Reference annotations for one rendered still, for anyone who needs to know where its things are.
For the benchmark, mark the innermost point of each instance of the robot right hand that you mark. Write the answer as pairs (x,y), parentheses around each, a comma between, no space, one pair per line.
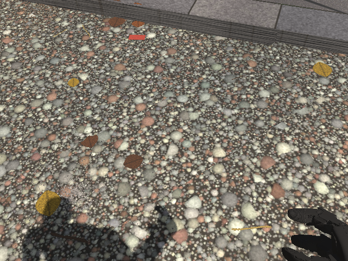
(334,249)

